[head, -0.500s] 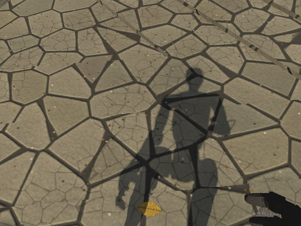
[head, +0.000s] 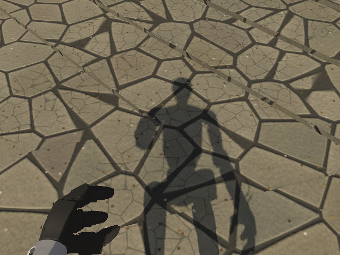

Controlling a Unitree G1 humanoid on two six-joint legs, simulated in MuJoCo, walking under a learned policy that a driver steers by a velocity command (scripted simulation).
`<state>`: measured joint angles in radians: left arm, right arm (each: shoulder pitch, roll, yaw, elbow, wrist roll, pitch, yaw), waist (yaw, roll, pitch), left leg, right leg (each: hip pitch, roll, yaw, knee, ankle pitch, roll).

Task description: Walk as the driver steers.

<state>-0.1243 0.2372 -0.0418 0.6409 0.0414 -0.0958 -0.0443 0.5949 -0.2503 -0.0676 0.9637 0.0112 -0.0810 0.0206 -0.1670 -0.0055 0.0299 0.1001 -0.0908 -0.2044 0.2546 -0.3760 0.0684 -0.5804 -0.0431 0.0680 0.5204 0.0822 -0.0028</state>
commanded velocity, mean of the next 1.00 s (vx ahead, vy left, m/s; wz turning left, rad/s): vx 1.00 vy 0.00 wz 0.93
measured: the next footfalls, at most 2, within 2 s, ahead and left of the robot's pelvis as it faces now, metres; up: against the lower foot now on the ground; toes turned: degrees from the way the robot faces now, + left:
right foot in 0.08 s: +0.23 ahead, -0.14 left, -0.04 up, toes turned +7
left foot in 0.48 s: +0.60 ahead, +0.10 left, -0.03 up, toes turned +29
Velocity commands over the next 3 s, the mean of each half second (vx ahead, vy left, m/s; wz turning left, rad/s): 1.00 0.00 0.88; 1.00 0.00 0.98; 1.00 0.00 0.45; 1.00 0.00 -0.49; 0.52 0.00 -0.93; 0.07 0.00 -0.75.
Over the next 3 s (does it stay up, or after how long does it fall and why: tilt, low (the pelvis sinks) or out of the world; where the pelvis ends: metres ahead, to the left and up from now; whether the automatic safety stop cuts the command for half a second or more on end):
stays up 1.75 1.37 -0.05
